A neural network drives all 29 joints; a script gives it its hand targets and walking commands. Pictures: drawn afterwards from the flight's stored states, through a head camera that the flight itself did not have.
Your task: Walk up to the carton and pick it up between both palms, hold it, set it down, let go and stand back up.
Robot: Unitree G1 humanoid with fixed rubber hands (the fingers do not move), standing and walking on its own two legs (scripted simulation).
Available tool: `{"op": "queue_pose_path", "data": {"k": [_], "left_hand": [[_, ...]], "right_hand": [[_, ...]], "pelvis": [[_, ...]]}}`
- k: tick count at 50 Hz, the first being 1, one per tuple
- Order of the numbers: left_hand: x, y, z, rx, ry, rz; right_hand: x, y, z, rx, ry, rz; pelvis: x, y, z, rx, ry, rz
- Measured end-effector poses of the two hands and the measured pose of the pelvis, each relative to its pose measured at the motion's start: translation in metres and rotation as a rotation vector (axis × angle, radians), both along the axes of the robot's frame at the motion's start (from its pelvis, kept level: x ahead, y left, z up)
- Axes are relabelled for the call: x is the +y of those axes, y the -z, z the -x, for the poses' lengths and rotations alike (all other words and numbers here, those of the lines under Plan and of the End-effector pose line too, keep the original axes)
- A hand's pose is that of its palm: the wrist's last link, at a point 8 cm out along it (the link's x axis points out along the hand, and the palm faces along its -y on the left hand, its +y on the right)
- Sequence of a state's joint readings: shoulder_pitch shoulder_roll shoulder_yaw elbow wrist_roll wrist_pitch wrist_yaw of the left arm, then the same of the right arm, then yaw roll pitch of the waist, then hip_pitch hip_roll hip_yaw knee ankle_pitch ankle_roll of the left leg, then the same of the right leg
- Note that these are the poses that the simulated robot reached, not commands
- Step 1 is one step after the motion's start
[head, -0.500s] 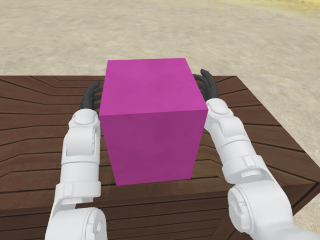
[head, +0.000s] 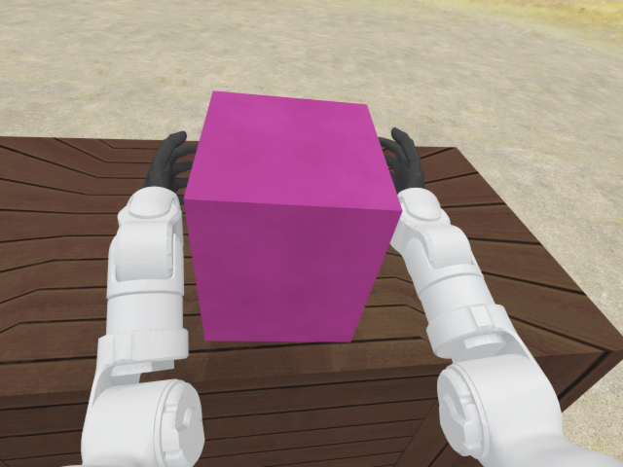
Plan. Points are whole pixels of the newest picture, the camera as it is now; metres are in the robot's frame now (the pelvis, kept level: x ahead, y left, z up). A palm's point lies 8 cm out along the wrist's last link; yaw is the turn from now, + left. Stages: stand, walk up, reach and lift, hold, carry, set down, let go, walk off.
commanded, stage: reach and lift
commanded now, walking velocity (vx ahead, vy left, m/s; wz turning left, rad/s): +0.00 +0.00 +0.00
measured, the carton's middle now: (285, 223) +0.40 +0.01 +0.16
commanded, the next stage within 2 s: hold in 0.90 s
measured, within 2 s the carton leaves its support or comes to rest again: neither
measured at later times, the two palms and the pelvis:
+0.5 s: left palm (171, 186) +0.38 +0.15 +0.22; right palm (418, 185) +0.38 -0.15 +0.23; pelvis +0.00 +0.00 +0.00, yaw -1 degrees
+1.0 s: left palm (173, 180) +0.37 +0.14 +0.24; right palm (429, 178) +0.37 -0.15 +0.25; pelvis +0.00 +0.00 +0.00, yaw -1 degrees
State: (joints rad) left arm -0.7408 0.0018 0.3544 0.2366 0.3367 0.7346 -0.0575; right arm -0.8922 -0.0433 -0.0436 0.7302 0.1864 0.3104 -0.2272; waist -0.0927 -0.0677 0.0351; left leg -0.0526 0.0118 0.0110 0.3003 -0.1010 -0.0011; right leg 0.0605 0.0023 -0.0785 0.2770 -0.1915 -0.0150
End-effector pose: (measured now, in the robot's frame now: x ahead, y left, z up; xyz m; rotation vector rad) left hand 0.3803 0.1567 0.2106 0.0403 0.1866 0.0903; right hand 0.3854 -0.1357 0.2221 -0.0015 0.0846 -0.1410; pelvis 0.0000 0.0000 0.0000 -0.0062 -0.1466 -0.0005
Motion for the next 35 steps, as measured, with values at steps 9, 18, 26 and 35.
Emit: {"op": "queue_pose_path", "data": {"k": [9,18,26,35], "left_hand": [[-0.009,0.000,0.001,0.004,0.028,-0.037],[-0.018,-0.010,0.002,0.012,0.015,-0.029],[-0.010,-0.013,0.000,0.009,-0.005,0.003],[-0.006,-0.019,-0.002,-0.018,0.004,-0.003]], "right_hand": [[-0.009,0.002,0.008,0.000,0.027,-0.040],[-0.017,-0.003,0.009,0.005,0.026,-0.048],[-0.011,-0.014,0.000,0.004,0.003,-0.023],[-0.006,-0.025,-0.002,-0.014,0.004,-0.023]], "pelvis": [[0.008,0.001,0.002,-0.005,0.007,0.005],[0.007,0.000,0.004,0.006,0.020,0.002],[-0.001,0.000,0.000,0.008,0.014,-0.001],[-0.004,0.001,-0.008,-0.002,-0.007,0.002]]}}
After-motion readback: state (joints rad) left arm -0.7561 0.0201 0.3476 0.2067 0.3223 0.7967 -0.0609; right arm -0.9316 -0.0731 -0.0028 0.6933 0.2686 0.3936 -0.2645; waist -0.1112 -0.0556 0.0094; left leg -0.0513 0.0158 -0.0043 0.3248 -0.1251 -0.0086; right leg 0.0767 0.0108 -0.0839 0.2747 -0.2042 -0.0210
